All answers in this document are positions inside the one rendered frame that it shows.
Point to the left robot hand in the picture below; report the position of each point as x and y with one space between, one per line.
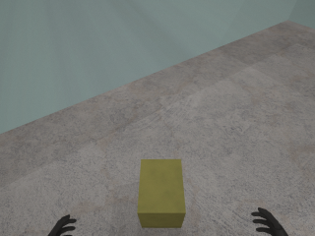
58 229

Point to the carton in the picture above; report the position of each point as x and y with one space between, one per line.
161 200

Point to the right robot hand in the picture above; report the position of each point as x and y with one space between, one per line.
275 228

